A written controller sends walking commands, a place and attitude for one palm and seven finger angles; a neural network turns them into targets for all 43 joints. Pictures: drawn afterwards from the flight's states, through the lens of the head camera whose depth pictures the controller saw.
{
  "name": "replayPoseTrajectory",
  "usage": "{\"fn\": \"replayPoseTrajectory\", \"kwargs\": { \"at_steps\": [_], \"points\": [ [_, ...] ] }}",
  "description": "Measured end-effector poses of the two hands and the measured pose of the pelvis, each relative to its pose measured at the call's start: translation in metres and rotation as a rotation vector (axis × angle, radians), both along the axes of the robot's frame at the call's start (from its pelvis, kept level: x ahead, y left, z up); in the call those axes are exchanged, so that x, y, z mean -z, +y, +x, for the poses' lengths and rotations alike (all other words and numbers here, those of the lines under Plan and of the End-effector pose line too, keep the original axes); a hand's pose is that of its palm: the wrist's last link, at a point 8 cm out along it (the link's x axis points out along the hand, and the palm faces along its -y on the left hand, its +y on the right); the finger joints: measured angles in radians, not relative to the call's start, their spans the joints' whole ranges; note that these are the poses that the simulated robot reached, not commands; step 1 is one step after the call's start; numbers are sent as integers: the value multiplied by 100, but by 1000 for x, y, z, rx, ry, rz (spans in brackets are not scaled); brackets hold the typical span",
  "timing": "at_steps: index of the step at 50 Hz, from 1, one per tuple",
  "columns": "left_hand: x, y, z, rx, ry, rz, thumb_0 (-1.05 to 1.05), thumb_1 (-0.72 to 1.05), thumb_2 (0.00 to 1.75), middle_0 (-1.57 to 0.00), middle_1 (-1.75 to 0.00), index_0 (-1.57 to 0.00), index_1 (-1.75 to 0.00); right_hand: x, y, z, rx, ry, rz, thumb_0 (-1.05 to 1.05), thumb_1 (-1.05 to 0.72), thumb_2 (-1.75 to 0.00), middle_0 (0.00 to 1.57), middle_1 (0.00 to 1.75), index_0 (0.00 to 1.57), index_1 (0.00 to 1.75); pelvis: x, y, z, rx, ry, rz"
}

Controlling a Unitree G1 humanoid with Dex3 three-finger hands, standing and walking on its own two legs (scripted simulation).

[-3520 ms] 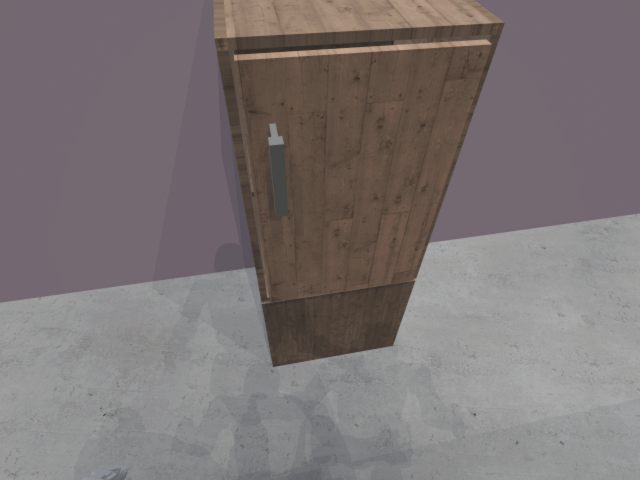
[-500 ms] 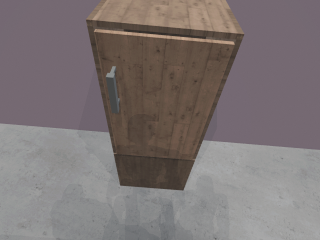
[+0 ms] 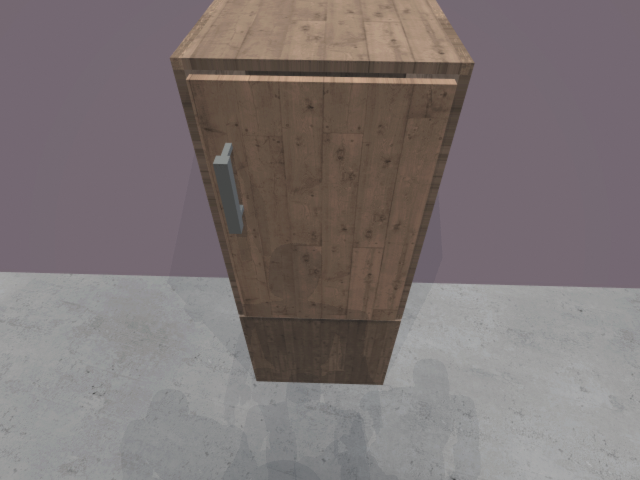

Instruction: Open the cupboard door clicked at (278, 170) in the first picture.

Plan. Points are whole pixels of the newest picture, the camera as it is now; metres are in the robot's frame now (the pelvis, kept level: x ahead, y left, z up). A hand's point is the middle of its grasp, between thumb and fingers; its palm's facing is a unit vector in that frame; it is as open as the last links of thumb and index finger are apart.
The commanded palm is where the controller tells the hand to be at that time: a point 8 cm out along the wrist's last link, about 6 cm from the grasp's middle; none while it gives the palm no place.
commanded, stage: come to a stop and stand still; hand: left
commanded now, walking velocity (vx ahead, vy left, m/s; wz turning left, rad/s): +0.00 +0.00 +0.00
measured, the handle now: (232, 189) +0.53 +0.18 +0.08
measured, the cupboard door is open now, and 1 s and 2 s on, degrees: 0 0 0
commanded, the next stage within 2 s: look again from close up in 0.10 s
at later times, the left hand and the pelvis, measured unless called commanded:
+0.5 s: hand out of the picture -0.03 +0.15 -0.18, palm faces +0.02 -0.99 -0.14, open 7.3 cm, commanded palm none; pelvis -0.01 +0.00 +0.00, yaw +0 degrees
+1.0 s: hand out of the picture +0.12 +0.20 -0.07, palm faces +0.25 -0.94 -0.24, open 7.4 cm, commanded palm +0.11 +0.21 -0.05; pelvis +0.00 +0.01 -0.01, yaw +3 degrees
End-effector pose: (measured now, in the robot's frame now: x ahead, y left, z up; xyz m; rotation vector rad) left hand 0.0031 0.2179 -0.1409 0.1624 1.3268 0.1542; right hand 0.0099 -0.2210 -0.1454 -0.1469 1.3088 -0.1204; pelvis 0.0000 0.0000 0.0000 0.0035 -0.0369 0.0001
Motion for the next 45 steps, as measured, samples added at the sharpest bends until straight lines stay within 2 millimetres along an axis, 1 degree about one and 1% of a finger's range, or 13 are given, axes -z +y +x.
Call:
{"fn": "replayPoseTrajectory", "kwargs": {
  "at_steps": [5, 9, 13, 21, 27, 33, 42, 43, 44, 45],
  "points": [
    [0, 2, 5, 7, -14, 0, 1, 93, 90, -20, -30, -20, -30, -3, 2, -9, 9, 9, 0, 1, -92, -90, 20, 30, 20, 30, -2, 0, -1, 3, -2, 0],
    [1, 1, 3, 8, -10, -7, 1, 93, 90, -20, -30, -20, -30, -4, 4, -16, 14, 25, 0, 1, -91, -90, 20, 30, 20, 30, -3, 0, -3, 4, -6, -1],
    [3, -2, -4, 6, 8, -19, 0, 93, 90, -20, -30, -20, -30, -5, 6, -23, 19, 45, 1, 1, -91, -90, 20, 30, 20, 30, -3, 0, -4, 4, -8, -2],
    [6, -12, -25, -9, 63, -54, 0, 92, 90, -20, -30, -20, -30, -5, 11, -34, 27, 81, 3, 1, -91, -90, 20, 30, 20, 30, -4, 1, -6, 3, -6, -4],
    [8, -20, -39, -18, 101, -76, 0, 91, 90, -20, -30, -20, -30, -6, 14, -37, 35, 95, 5, 1, -91, -90, 20, 30, 20, 30, -4, 2, -7, 5, -2, -5],
    [8, -24, -45, -26, 117, -87, 0, 91, 90, -20, -30, -20, -30, -6, 19, -37, 40, 98, 8, 1, -91, -90, 20, 30, 20, 30, -4, 3, -7, 7, -1, -6],
    [8, -22, -40, -21, 106, -77, 0, 91, 90, -20, -30, -20, -30, -4, 24, -34, 40, 93, 19, 1, -91, -90, 20, 30, 20, 30, -4, 5, -5, 9, 4, -8],
    [4, -19, -30, -53, 64, -73, 0, 92, 90, -20, -30, -20, -30, -5, 21, -32, 31, 70, 9, 1, -91, -90, 20, 30, 20, 30, -3, 5, -6, 5, 2, -10],
    [-5, -8, -20, -59, 14, -24, 4, 94, 90, -21, -30, -20, -31, -7, 16, -27, 28, 13, -10, 2, -92, -90, 20, 30, 20, 30, -1, 5, -6, 9, 0, -5],
    [-18, 5, -7, -73, -82, 32, 6, 97, 89, -21, -30, -20, -31, -10, 10, -21, 38, -62, -24, 3, -93, -90, 20, 30, 20, 30, 0, 4, -4, 8, 6, 2]
  ]
}}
